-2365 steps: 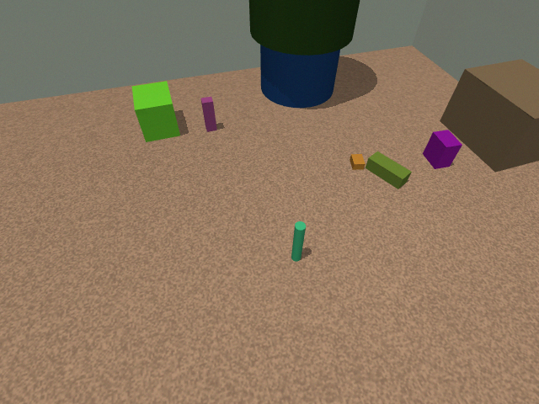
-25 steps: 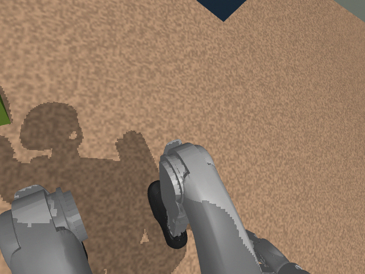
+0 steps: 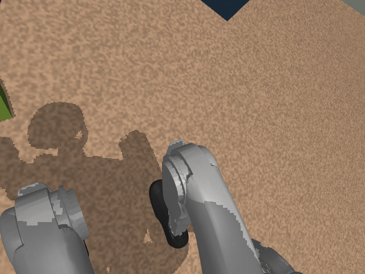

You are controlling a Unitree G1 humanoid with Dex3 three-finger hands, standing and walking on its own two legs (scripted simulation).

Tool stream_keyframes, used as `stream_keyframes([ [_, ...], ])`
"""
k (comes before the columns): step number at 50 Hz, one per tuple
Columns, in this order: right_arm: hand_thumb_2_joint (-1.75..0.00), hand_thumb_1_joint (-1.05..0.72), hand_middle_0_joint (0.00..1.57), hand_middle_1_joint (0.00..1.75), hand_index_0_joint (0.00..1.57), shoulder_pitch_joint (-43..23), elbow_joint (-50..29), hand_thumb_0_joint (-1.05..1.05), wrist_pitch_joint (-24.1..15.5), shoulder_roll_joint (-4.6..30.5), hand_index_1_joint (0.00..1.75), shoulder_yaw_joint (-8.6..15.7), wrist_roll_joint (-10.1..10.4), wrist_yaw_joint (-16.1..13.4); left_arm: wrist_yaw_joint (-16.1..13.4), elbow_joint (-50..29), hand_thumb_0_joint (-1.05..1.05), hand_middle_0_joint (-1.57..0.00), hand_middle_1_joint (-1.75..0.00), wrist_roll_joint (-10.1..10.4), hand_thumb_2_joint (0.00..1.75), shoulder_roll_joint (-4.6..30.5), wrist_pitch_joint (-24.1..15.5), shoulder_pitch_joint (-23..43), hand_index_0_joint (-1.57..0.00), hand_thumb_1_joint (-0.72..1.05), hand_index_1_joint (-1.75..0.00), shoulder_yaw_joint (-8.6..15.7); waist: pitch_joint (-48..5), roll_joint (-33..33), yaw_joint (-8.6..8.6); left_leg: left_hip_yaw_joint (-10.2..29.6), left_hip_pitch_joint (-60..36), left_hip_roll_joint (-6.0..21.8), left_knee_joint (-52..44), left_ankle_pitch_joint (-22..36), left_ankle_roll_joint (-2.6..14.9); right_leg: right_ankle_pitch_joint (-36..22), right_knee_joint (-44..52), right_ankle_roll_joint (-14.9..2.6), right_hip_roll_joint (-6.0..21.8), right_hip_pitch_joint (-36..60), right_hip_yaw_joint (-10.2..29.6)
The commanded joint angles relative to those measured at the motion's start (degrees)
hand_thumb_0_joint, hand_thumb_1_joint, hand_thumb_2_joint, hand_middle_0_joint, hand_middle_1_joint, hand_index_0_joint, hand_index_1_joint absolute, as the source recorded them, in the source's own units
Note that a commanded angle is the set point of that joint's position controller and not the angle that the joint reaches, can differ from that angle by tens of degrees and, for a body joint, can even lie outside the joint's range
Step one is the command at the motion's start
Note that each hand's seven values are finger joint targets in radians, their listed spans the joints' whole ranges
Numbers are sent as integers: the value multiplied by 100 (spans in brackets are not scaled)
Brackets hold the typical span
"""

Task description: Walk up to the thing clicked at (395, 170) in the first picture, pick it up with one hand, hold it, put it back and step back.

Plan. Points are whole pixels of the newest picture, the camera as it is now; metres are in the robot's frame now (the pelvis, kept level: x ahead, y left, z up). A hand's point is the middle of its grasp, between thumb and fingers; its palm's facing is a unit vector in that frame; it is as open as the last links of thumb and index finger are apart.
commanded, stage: withdraw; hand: left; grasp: from above
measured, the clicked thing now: out of the picture +0.49 +0.34 -0.25
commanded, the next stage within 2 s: home in 0.80 s
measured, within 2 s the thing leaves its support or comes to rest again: rests again in 0.24 s
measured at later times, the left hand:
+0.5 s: hand out of the picture +0.43 +0.35 -0.05, palm faces -0.53 -0.16 -0.84, open 13.9 cm
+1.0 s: hand out of the picture +0.48 +0.36 -0.11, palm faces -0.31 -0.07 -0.95, open 13.7 cm
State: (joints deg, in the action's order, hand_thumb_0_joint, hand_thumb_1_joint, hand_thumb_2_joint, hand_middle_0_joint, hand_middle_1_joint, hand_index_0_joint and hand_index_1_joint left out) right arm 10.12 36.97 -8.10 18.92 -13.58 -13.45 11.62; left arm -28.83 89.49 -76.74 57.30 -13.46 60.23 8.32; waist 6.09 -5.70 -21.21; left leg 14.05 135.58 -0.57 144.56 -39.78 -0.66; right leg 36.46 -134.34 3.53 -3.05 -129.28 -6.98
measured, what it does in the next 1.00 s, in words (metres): stands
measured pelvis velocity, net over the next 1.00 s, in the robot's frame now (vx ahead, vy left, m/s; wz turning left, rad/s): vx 0.00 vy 0.00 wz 0.09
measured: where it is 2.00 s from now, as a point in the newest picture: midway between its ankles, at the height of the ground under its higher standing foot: (130, 250)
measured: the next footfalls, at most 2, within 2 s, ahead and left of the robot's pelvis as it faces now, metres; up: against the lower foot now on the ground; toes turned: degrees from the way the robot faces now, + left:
none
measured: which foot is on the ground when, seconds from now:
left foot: down 0.00-1.00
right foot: down 0.00-1.00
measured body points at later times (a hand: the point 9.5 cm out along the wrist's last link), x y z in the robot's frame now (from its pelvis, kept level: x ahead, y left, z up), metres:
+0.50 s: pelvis -0.01 -0.01 +0.07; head +0.21 +0.08 +0.45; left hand +0.46 +0.36 +0.00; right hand +0.10 -0.27 -0.03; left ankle +0.07 +0.13 -0.27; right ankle +0.12 -0.13 -0.27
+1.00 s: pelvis +0.00 +0.00 +0.02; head +0.23 +0.09 +0.39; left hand +0.49 +0.36 -0.06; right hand +0.05 -0.26 -0.07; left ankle +0.06 +0.13 -0.27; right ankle +0.12 -0.13 -0.27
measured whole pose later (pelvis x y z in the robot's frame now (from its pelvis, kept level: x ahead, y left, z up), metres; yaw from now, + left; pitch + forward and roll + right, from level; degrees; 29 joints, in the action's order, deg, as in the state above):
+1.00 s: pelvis +0.00 +0.00 +0.02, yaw +5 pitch +35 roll -9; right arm 11.5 40.2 -2.0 14.4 -7.4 -8.2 7.5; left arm -22.5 84.3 -72.8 49.0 -6.6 63.9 5.9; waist -2.6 0.1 -18.0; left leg 7.8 135.7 -0.7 137.3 -37.2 0.2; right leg 36.2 -131.3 3.5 -1.3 -131.0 -2.1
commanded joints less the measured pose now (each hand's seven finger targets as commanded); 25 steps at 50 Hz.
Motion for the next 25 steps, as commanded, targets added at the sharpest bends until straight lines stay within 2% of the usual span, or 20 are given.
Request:
stream_keyframes([
  [1,-91,-91,20,30,20,969,65,0,-25,1733,30,802,187,-1,-339,-1683,0,-7,-102,289,100,1321,265,1609,-7,-55,-101,170,-4679,4024,252,-719,-3828,164,-1917,1251,-13,-1349,963,-588,-102,1740,-670],
  [2,-90,-91,20,30,20,1007,70,0,-5,1722,30,909,225,23,-299,-1881,0,-7,-101,337,99,1284,374,1604,-7,-54,-101,206,-4834,4006,304,-740,-3842,158,-1953,1287,-9,-1375,982,-598,-95,1736,-639],
  [4,-90,-91,20,30,20,993,54,0,58,1638,30,1050,351,47,-147,-2291,0,-7,-100,488,99,1187,642,1461,-7,-54,-100,213,-5189,4055,522,-871,-3995,136,-2059,1450,12,-1498,1105,-602,-75,1832,-512],
  [5,-91,-91,20,30,20,941,73,0,118,1600,30,1118,428,51,-27,-2455,0,-8,-100,563,99,1029,763,1377,-8,-54,-100,128,-5294,4121,639,-917,-4031,134,-2151,1519,11,-1521,1139,-618,-71,1815,-455],
  [6,-91,-91,20,30,20,962,93,0,167,1570,30,1185,502,47,108,-2541,0,-8,-99,662,99,959,867,1368,-8,-54,-99,121,-5283,4005,686,-946,-4024,123,-2216,1530,28,-1523,1219,-618,-51,1797,-401],
  [8,-91,-91,20,30,20,1082,140,0,316,1471,30,1277,618,44,452,-2838,0,-8,-99,794,100,632,1070,1461,-8,-54,-99,-107,-5387,3766,652,-1034,-4028,101,-2395,1527,95,-1540,1494,-612,-75,2102,-293],
  [10,-91,-91,20,30,20,1176,201,0,481,1389,30,1358,715,-2,877,-2741,0,-10,-97,919,99,430,1235,1390,-9,-52,-98,-277,-5203,3235,637,-1039,-3912,104,-2536,1523,152,-1501,1716,-599,-86,2223,-226],
  [12,-91,-91,20,30,20,1282,161,0,618,1286,30,1393,770,-64,1362,-2525,0,-10,-98,1104,100,-116,1266,1202,-9,-54,-99,-605,-4789,2553,422,-1014,-3528,81,-2611,1329,228,-1387,1949,-570,-85,2432,-194],
  [13,-91,-91,20,30,20,1298,131,0,675,1286,30,1393,787,-112,1617,-2370,0,-10,-98,1207,100,-362,1250,1123,-9,-53,-99,-753,-4396,2178,317,-1012,-3258,61,-2612,1227,262,-1302,2058,-566,-64,2460,-181],
  [15,-91,-91,20,30,20,1283,53,0,775,1292,30,1395,838,-244,2094,-2204,0,-10,-99,1397,101,-536,1166,1070,-9,-53,-100,-904,-3893,1591,287,-993,-2875,10,-2711,976,301,-989,2288,-597,-30,2466,-151],
  [17,-91,-91,20,30,20,1253,-34,0,840,1284,30,1388,854,-373,2454,-2266,0,-10,-100,1474,101,-470,993,1042,-9,-52,-101,-933,-3694,1405,326,-1019,-2821,-7,-2765,920,293,-850,2404,-610,9,2587,-90],
  [18,-91,-91,20,30,20,1232,-76,0,866,1334,30,1383,863,-429,2565,-2275,0,-11,-99,1454,100,-331,902,1079,-10,-52,-101,-898,-3718,1255,438,-1052,-2733,-37,-2729,862,295,-743,2456,-634,30,2612,-61],
  [19,-91,-91,20,30,20,1234,-107,0,893,1328,30,1340,880,-480,2648,-2289,0,-12,-98,1432,100,-323,787,1066,-11,-51,-99,-879,-3685,1219,432,-1058,-2748,-61,-2739,865,278,-692,2492,-647,68,2618,-46],
  [20,-91,-91,20,30,20,1163,-142,0,906,1248,30,1317,881,-518,2709,-2367,0,-13,-97,1450,98,-251,652,1091,-12,-49,-98,-858,-3780,1241,502,-1092,-2805,-49,-2769,818,271,-631,2471,-633,63,2672,-8],
  [23,-91,-91,20,30,20,1066,-208,0,933,1225,30,1197,852,-651,2710,-2375,0,-12,-97,1340,99,18,178,1361,-11,-50,-98,-721,-3844,1274,549,-1092,-2808,-64,-2654,669,252,-459,2412,-634,93,2494,6],
  [25,-90,-91,20,30,20,1019,-193,0,926,1199,30,1122,800,-701,2523,-2325,0,-10,-99,1138,100,183,-167,1506,-9,-52,-100,-628,-3851,1502,537,-1084,-2913,-58,-2588,590,226,-411,2323,-625,99,2294,-12],
])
